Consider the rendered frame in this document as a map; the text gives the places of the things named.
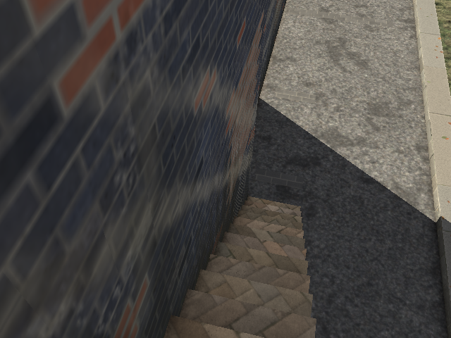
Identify stairs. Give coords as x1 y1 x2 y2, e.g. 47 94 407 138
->
164 196 316 338

